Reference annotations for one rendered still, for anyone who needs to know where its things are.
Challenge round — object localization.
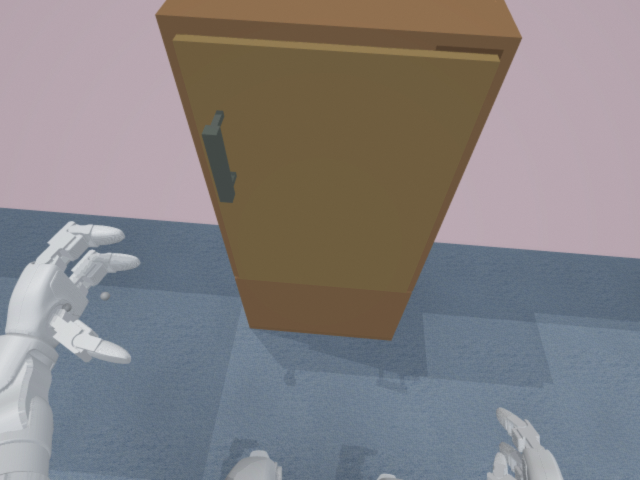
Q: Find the left robot shin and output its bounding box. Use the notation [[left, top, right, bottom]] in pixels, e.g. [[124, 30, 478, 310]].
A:
[[249, 450, 270, 459]]

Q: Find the handle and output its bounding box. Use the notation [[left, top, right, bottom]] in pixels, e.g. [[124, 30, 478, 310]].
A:
[[202, 110, 237, 203]]

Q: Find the robot left hand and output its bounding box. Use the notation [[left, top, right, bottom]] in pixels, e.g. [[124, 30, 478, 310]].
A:
[[5, 221, 141, 364]]

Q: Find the robot right hand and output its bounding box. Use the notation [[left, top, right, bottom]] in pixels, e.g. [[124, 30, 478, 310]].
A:
[[487, 407, 564, 480]]

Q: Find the left robot thigh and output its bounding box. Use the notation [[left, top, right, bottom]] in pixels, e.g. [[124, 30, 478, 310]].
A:
[[225, 456, 282, 480]]

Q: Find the cupboard door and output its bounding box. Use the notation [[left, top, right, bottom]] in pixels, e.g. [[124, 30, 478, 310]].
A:
[[172, 34, 500, 293]]

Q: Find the left robot forearm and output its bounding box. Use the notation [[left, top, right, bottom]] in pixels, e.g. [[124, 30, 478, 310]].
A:
[[0, 333, 59, 480]]

